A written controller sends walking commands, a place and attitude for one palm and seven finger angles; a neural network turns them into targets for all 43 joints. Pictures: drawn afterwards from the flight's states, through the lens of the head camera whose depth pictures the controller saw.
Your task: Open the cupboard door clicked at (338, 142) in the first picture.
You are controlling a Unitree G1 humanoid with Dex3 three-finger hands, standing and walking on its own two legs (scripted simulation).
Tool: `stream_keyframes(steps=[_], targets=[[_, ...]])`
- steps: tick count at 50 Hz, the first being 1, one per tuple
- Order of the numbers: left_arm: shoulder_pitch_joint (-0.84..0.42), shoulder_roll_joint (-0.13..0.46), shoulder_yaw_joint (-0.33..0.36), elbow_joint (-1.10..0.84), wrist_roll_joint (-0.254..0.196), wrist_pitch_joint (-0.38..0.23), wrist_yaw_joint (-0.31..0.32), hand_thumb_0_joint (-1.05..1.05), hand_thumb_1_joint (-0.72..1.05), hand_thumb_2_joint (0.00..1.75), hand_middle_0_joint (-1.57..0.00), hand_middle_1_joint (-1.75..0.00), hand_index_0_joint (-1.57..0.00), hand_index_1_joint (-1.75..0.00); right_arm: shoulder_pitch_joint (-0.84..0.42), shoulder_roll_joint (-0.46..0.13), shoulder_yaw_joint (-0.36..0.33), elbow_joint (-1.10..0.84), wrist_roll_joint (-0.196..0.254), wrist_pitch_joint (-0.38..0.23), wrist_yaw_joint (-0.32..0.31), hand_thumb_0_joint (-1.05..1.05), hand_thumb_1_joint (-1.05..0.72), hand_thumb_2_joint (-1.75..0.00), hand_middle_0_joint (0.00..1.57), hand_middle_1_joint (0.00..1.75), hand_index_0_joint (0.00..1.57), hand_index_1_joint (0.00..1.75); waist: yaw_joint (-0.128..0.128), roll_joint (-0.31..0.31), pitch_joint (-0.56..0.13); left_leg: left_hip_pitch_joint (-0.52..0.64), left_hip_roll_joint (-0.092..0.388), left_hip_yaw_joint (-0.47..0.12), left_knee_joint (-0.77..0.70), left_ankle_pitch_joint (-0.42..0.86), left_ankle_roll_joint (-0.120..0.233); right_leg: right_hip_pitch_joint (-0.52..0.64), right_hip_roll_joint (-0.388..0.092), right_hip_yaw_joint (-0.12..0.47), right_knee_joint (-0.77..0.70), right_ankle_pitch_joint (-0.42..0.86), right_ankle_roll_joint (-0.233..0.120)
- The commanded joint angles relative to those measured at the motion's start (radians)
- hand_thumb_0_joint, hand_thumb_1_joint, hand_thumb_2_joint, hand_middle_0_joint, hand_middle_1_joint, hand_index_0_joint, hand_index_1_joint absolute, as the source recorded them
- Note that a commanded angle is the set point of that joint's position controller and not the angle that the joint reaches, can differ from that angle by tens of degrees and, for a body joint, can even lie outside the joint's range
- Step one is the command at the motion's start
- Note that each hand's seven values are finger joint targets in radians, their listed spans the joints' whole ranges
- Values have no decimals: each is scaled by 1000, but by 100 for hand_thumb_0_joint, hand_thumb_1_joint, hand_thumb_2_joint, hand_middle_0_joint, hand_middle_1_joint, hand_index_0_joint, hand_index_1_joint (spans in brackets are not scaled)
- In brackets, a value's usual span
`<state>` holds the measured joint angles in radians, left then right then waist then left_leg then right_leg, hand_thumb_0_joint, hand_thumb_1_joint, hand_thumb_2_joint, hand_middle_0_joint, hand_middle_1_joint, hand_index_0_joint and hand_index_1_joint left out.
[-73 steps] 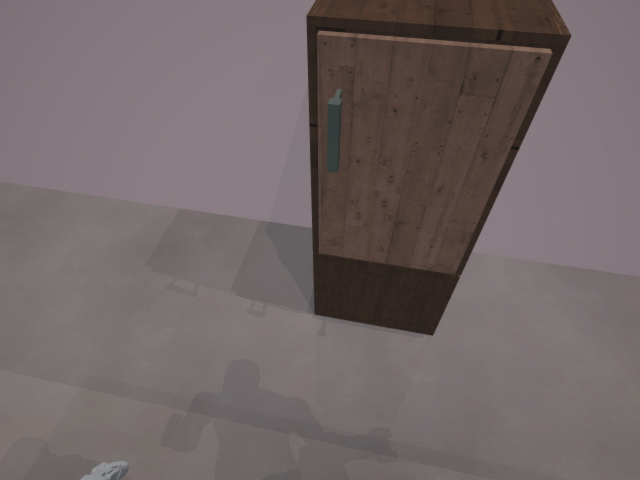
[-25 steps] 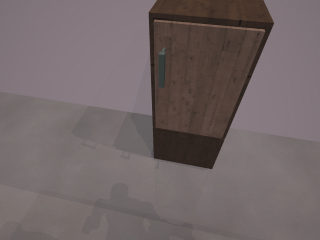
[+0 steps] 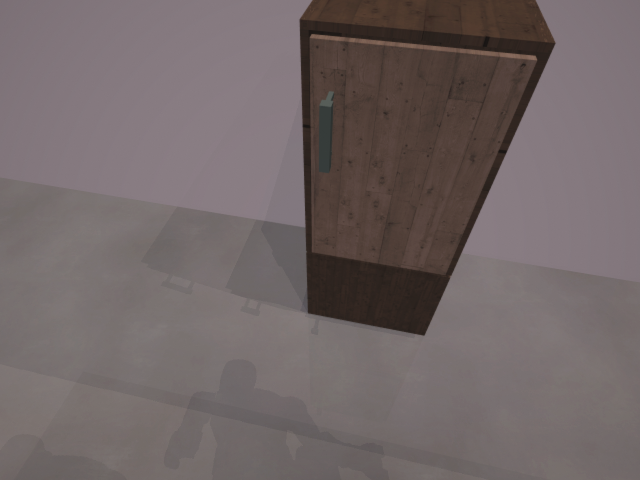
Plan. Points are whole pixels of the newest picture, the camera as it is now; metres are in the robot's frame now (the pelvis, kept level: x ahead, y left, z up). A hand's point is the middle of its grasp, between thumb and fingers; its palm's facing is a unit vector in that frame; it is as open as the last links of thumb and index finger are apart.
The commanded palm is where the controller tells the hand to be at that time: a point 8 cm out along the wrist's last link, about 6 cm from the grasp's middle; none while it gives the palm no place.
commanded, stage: turn to face it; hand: left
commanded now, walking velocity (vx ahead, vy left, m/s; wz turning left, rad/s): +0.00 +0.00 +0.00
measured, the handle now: (327, 133) +0.73 +0.03 +0.03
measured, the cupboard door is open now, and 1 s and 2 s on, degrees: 0 0 0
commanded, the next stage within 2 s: take the last steps up to it in 0.36 s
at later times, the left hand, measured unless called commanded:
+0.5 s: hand out of the picture +0.06 +0.20 -0.18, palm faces -0.06 -0.97 -0.25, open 7.4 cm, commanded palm none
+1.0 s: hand out of the picture +0.01 +0.16 -0.18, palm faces -0.05 -0.99 -0.15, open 7.4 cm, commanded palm none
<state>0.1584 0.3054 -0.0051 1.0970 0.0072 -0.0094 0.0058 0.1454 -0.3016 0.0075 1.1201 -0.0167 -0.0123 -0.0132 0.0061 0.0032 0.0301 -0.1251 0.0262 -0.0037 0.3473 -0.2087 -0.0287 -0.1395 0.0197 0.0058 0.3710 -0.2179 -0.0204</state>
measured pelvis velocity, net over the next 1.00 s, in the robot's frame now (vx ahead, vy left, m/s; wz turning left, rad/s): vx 0.08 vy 0.00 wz -0.15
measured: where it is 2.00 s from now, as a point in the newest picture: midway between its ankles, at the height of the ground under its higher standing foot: outside the picture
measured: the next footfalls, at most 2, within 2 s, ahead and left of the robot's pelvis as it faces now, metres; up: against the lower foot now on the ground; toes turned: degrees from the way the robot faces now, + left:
left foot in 1.06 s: +0.19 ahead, +0.05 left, +0.00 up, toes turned -9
right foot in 1.52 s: +0.14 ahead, -0.17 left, +0.00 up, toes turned -15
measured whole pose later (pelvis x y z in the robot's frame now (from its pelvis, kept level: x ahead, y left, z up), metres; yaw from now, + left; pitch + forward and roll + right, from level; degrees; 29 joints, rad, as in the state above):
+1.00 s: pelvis +0.08 +0.00 -0.01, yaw -8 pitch +1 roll -1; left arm 0.46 0.12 0.03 1.13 0.03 -0.03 0.02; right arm 0.20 -0.17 -0.04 1.04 -0.02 -0.02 -0.01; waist 0.03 0.00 0.03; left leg -0.45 0.06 0.07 0.78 -0.35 0.00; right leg -0.08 0.06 0.06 0.40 -0.33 -0.04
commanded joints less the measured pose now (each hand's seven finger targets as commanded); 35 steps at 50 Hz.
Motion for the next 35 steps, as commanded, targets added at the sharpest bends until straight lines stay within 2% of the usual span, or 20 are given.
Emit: stream_keyframes(steps=[1, 5, 9, 13, 19, 23, 25, 27, 28, 30, 32, 33, 34, 35], targets=[[-16, 186, 40, -56, 2, -19, 10, 0, 90, 90, -20, -30, -20, -30, -19, -187, -32, -49, 5, -19, -11, 0, -90, -90, 20, 30, 20, 30, -5, 2, -59, 18, 90, -66, -37, 155, 37, 9, -134, 106, -60, 184, -12], [-12, 184, 40, -56, 2, -19, 10, 0, 90, 90, -20, -30, -20, -30, -20, -182, -32, -47, 6, -19, -11, 0, -90, -90, 20, 30, 20, 30, -5, -6, -63, 24, 91, -64, -34, 162, 37, 11, -133, 112, -60, 199, -13], [-9, 177, 44, -60, 3, -15, 11, 0, 90, 90, -20, -30, -20, -30, -5, -174, -35, -47, 5, -21, -16, 0, -90, -90, 20, 30, 20, 30, -7, 1, -81, 42, 102, -43, -15, 214, 34, 18, -128, 116, -31, 287, -17], [32, 112, 38, -57, 2, 3, 16, 0, 90, 90, -20, -30, -20, -30, 33, -101, -29, -49, 5, -8, -21, 0, -90, -90, 20, 30, 20, 30, -9, -14, -79, 35, 102, -9, 25, 220, 21, -1, -125, 129, 8, 344, -14], [61, 92, 47, -82, 6, 21, 15, 0, 90, 90, -20, -30, -20, -30, 56, -76, -40, -72, 5, 4, -26, 0, -90, -90, 20, 30, 20, 30, -5, -5, -29, -11, 105, 16, 64, 138, 22, -69, -108, 160, 53, 293, -21], [75, 77, 56, -104, 8, 23, 14, 0, 90, 90, -20, -30, -20, -30, 77, -61, -49, -85, 5, 4, -27, 0, -90, -90, 20, 30, 20, 30, -8, -2, -48, -26, 107, 23, 91, 101, 29, -87, -99, 175, 83, 267, -29], [97, 65, 58, -105, 11, 24, 6, 0, 90, 90, -20, -30, -20, -30, 89, -57, -51, -84, 1, 4, -24, 0, -90, -90, 20, 30, 20, 30, -6, -15, -41, -38, 106, 17, 78, -89, 38, -110, -80, 187, 67, 38, -35], [101, 47, 61, -115, 16, 27, -4, 0, 90, 90, -20, -30, -20, -30, 97, -59, -58, -87, -4, 4, -17, 0, -90, -90, 20, 30, 20, 30, -2, 0, 29, -74, 121, -25, 26, -296, 60, -183, -44, 182, 56, -238, -37], [102, 39, 64, -124, 19, 30, -9, 0, 90, 90, -20, -30, -20, -30, 105, -65, -63, -85, -8, 5, -15, 0, -90, -90, 20, 30, 20, 30, -4, 27, 74, -98, 136, -51, -7, -386, 74, -227, -24, 169, 75, -317, -36], [126, 10, 67, -133, 21, 25, -16, 0, 90, 90, -20, -30, -20, -30, 133, -82, -72, -86, -9, 2, -15, 0, -90, -90, 20, 30, 20, 30, -7, 92, 96, -95, 193, -124, -70, -474, 112, -279, 13, 118, 176, -312, -30], [148, -31, 67, -131, 23, 16, -23, 0, 90, 90, -20, -30, -20, -30, 147, -96, -82, -84, -7, -6, -15, 0, -90, -90, 20, 30, 20, 30, 1, 135, 83, -101, 274, -185, -103, -464, 156, -256, 23, 19, 295, -203, -20], [166, -49, 67, -125, 25, 14, -27, 0, 90, 90, -20, -30, -20, -30, 144, -96, -85, -85, -8, -9, -16, 0, -90, -90, 20, 30, 20, 30, 8, 141, 79, -125, 284, -164, -87, -426, 161, -218, 13, -13, 290, -177, -16], [200, -56, 69, -114, 26, 8, -29, 0, 90, 90, -20, -30, -20, -30, 141, -84, -83, -86, -8, -11, -16, 0, -90, -90, 20, 30, 20, 30, 25, 106, 70, -163, 256, -109, -23, -367, 142, -141, 4, -18, 220, -159, -18], [257, -46, 73, -92, 26, -3, -26, 0, 90, 90, -20, -30, -20, -30, 137, -57, -76, -86, -8, -13, -15, 0, -90, -90, 20, 30, 20, 30, 51, 29, 61, -226, 184, -35, 113, -301, 106, -44, -20, 55, 114, -155, -36]])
